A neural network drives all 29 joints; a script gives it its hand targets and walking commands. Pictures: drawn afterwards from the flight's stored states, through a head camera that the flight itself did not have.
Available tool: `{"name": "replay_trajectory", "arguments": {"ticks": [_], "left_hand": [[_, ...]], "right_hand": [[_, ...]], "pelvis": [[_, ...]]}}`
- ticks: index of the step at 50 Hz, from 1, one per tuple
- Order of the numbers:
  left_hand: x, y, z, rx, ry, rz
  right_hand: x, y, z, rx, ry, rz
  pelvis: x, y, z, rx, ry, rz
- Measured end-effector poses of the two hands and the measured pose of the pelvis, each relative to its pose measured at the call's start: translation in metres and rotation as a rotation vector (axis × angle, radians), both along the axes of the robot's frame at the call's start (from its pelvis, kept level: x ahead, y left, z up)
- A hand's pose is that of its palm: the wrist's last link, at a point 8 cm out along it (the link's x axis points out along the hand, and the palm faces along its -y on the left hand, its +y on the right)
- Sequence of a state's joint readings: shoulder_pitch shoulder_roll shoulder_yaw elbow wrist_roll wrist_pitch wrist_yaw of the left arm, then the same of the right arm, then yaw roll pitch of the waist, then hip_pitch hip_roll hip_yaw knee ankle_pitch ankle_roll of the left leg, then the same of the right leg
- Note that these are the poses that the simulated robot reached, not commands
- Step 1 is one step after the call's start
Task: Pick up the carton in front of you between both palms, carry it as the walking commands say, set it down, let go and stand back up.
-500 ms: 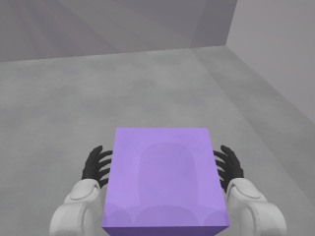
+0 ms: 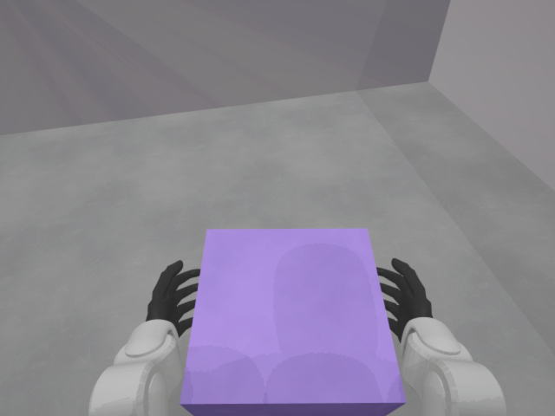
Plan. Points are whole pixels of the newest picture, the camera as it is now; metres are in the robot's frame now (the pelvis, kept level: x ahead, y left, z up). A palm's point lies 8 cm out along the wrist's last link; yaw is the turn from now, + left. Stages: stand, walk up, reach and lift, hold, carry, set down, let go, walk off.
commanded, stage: carry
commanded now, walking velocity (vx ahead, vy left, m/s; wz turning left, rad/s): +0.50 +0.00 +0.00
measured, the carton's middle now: (286, 338) +0.24 +0.00 +0.02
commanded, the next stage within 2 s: none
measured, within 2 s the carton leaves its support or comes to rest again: neither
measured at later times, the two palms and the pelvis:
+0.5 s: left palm (210, 183) +0.50 +0.13 +0.09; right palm (377, 182) +0.49 -0.17 +0.09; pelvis +0.26 -0.01 -0.01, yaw -2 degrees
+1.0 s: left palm (214, 170) +0.54 +0.13 +0.08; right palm (370, 165) +0.54 -0.17 +0.08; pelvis +0.31 -0.02 -0.02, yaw -1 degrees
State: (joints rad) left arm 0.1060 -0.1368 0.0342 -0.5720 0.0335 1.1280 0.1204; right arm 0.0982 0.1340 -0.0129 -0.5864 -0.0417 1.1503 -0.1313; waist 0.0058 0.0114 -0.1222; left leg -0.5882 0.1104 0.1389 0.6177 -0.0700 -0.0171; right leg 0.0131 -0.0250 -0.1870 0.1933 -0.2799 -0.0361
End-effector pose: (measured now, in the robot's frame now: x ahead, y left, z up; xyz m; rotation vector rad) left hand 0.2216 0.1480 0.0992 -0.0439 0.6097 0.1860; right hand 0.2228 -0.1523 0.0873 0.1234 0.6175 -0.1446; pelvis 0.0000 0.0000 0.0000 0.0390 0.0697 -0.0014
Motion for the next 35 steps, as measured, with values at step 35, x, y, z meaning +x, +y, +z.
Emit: {"name": "replay_trajectory", "arguments": {"ticks": [35], "left_hand": [[0.324, -0.026, -0.011, 0.009, 0.029, -0.009]], "right_hand": [[0.324, -0.025, -0.010, -0.005, 0.028, 0.004]], "pelvis": [[0.312, -0.027, -0.013, -0.045, -0.007, -0.007]]}}
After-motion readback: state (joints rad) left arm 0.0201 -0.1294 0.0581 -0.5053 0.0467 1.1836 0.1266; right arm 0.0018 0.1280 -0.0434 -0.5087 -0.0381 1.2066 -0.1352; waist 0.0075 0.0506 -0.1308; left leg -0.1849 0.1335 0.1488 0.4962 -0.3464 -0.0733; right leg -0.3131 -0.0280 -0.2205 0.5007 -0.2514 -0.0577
